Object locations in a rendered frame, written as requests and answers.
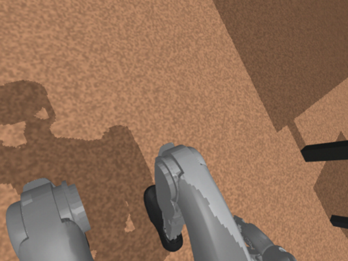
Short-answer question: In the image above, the right robot foot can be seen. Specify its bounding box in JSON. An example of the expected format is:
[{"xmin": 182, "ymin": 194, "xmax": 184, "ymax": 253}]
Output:
[{"xmin": 144, "ymin": 185, "xmax": 183, "ymax": 252}]

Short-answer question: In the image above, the right robot hand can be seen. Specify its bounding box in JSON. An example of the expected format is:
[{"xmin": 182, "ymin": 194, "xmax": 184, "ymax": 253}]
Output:
[{"xmin": 233, "ymin": 215, "xmax": 275, "ymax": 261}]

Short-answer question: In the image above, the right robot arm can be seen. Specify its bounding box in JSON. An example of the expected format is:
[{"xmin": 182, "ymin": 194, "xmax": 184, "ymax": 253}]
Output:
[{"xmin": 262, "ymin": 245, "xmax": 297, "ymax": 261}]

